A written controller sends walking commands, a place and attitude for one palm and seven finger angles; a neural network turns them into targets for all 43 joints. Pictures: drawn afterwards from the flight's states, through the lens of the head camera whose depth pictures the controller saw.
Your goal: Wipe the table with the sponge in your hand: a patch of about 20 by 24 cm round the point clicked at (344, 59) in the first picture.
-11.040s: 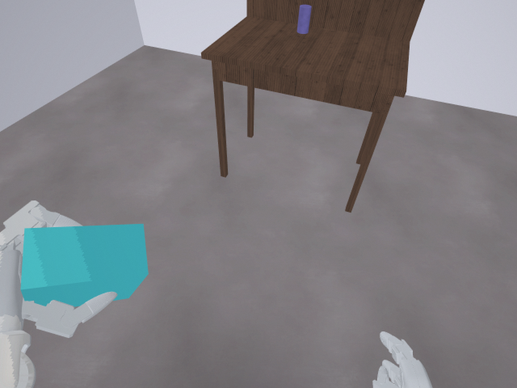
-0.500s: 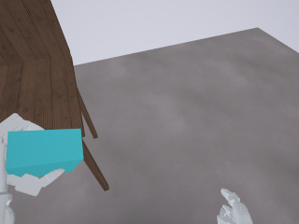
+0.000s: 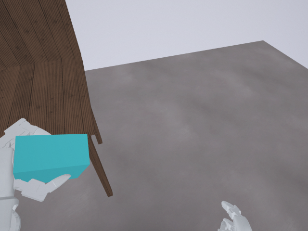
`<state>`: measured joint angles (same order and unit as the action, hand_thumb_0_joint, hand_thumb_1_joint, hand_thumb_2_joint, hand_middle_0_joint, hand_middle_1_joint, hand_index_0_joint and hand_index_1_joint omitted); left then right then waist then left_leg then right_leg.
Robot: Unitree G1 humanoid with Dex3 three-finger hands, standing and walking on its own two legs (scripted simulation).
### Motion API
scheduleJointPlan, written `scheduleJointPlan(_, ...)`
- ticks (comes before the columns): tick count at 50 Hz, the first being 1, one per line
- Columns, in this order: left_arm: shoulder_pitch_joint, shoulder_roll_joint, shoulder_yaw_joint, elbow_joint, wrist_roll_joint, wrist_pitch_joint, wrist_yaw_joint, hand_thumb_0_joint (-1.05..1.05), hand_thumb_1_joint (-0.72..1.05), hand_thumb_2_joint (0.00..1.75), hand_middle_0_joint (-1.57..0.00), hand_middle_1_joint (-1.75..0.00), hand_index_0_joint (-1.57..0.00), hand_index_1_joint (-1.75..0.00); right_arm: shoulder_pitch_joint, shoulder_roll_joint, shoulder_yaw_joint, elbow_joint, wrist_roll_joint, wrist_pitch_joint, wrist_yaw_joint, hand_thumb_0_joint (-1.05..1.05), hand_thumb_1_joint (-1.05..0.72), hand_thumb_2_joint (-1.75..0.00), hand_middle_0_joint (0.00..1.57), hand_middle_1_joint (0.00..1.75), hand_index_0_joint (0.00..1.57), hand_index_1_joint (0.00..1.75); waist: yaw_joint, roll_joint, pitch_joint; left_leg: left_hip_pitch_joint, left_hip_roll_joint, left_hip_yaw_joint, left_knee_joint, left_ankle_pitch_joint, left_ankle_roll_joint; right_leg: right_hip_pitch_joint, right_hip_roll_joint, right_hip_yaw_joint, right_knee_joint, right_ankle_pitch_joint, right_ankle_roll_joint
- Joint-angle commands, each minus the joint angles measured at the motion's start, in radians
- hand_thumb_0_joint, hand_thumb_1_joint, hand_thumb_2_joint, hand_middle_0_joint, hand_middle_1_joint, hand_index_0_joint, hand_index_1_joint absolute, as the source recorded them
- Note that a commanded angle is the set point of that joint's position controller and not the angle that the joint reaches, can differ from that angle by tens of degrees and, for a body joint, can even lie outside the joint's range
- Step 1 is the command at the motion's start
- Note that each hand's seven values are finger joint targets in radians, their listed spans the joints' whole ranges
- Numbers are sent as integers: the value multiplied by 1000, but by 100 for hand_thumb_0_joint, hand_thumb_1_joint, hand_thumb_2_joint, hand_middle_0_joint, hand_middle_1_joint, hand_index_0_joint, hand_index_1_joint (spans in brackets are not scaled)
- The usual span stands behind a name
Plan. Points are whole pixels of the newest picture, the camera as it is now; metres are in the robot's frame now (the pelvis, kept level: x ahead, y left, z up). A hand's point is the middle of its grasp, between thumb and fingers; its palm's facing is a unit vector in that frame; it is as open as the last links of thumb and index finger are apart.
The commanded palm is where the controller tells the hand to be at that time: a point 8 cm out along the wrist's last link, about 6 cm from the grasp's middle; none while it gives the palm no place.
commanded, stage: come to a stop and stand still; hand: left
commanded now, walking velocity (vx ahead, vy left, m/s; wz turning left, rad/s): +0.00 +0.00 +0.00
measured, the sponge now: (61, 159) +0.22 +0.21 +0.14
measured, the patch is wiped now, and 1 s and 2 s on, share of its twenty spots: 0.00 0.00 0.00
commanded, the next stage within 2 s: look again from close up in 0.72 s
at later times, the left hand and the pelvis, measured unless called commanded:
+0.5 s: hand (36, 149) +0.23 +0.25 +0.16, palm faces +0.39 -0.83 -0.40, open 10.2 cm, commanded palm +0.18 +0.29 +0.18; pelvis +0.01 +0.01 +0.00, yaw +0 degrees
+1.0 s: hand (21, 127) +0.26 +0.29 +0.18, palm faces +0.46 -0.81 -0.37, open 10.2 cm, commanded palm +0.18 +0.30 +0.18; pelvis +0.02 +0.02 +0.00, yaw -2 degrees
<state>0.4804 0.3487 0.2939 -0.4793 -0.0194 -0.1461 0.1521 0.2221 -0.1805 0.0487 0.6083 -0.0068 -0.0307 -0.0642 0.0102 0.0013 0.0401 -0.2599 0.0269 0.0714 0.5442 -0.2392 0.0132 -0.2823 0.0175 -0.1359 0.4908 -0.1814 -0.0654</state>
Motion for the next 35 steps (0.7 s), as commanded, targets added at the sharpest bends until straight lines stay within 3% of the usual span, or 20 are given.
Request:
scheduleJointPlan(1, -101, 178, 141, -224, 2, -80, 25, 0, 10, 130, -120, -160, -120, -160, -101, -128, -49, -172, 0, -56, -14, 0, -90, -90, 20, 30, 20, 30, -2, 102, -41, -105, 131, -165, -243, -207, 29, 73, -107, 176, -133, -260, 57)
scheduleJointPlan(3, -125, 165, 130, -223, 5, -85, 22, 0, 10, 130, -120, -160, -120, -160, -100, -133, -51, -174, 2, -63, -15, 0, -90, -90, 20, 30, 20, 30, 0, 141, -61, -147, 158, -185, -274, -167, 32, 151, -82, 138, -56, -127, 65)
scheduleJointPlan(7, -84, 154, 130, -183, 6, -89, 20, 0, 10, 130, -120, -160, -120, -160, -81, -130, -57, -164, 7, -79, -13, 0, -90, -90, 20, 30, 20, 30, 5, 110, -111, -146, 160, -160, -238, -53, 29, 203, -79, 130, -13, 2, 71)
scheduleJointPlan(10, -78, 150, 122, -186, 2, -88, 17, 0, 10, 130, -120, -160, -120, -160, -80, -132, -62, -160, 9, -83, -8, 0, -90, -90, 20, 30, 20, 30, 2, 43, -118, -120, 124, -120, -175, -57, 13, 175, -111, 178, -67, 4, 60)
scheduleJointPlan(12, -102, 156, 120, -203, 0, -87, 19, 0, 10, 130, -120, -160, -120, -160, -74, -133, -65, -155, 8, -83, -6, 0, -90, -90, 20, 30, 20, 30, -4, -1, -111, -92, 82, -92, -123, -99, 1, 121, -151, 231, -127, -70, 39)
scheduleJointPlan(14, -117, 173, 130, -227, 0, -91, 23, 0, 10, 130, -120, -160, -120, -160, -82, -131, -64, -155, 6, -82, -8, 0, -90, -90, 20, 30, 20, 30, -6, 29, -107, -58, 73, -93, -108, -101, 0, 78, -171, 251, -151, -127, 26)
scheduleJointPlan(18, -98, 181, 148, -221, -1, -94, 28, 0, 10, 130, -120, -160, -120, -160, -91, -139, -63, -160, 1, -76, -13, 0, -90, -90, 20, 30, 20, 30, -3, 65, -97, -74, 99, -132, -174, -83, 7, 95, -129, 197, -120, -129, 44)
scheduleJointPlan(23, -65, 159, 141, -195, -5, -98, 23, 0, 10, 130, -120, -160, -120, -160, -89, -136, -64, -169, 6, -77, -16, 0, -90, -90, 20, 30, 20, 30, 2, 90, -132, -82, 136, -151, -196, 70, 9, 176, -94, 142, -38, 61, 59)
scheduleJointPlan(27, -51, 148, 128, -190, -12, -93, 21, 0, 10, 130, -120, -160, -120, -160, -79, -132, -67, -166, 12, -74, -13, 0, -90, -90, 20, 30, 20, 30, -6, 37, -168, -40, 117, -110, -127, 129, -2, 180, -124, 176, -51, 179, 50)
scheduleJointPlan(35, -68, 169, 140, -216, -11, -92, 27, 0, 10, 130, -120, -160, -120, -160, -92, -131, -63, -169, 7, -66, -16, 0, -90, -90, 20, 30, 20, 30, -6, 61, -141, -45, 103, -113, -136, 52, 0, 140, -133, 195, -81, 77, 43)
